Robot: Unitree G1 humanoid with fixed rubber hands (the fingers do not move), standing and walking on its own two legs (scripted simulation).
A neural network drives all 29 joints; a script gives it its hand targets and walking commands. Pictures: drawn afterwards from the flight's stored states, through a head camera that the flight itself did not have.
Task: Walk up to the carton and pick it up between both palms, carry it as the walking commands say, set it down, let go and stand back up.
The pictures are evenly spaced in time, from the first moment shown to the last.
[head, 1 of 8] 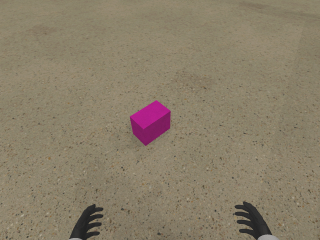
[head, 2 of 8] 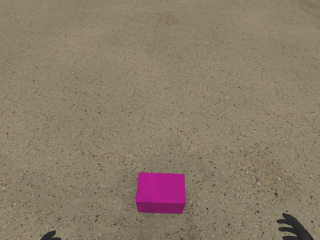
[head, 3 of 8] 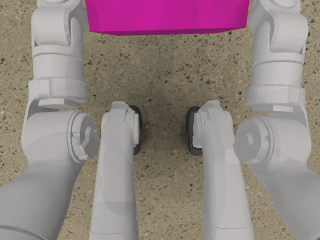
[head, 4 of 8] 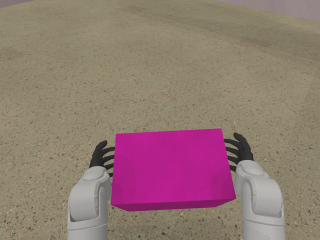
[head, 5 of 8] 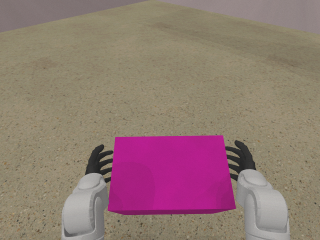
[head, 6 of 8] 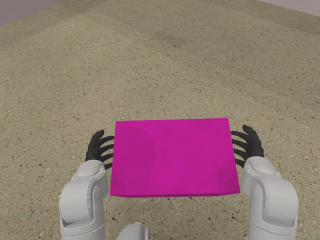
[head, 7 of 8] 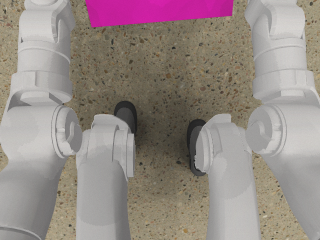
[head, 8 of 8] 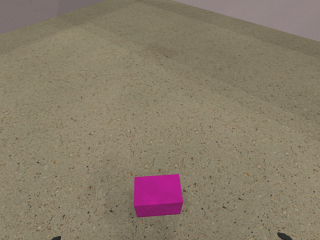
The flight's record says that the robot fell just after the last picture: no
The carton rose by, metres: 0.69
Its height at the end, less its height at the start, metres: +0.00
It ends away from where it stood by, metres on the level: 2.12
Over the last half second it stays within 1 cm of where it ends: yes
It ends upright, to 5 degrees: yes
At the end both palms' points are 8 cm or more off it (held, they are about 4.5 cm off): yes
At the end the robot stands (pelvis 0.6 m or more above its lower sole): yes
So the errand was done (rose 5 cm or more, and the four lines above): yes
